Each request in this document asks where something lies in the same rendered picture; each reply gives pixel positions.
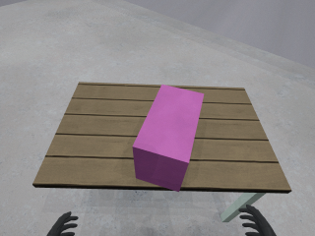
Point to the left robot hand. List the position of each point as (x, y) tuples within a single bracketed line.
[(59, 226)]

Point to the carton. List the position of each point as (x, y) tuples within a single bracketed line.
[(164, 144)]

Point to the table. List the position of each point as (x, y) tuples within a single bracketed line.
[(93, 145)]

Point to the right robot hand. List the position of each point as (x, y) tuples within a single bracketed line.
[(261, 224)]

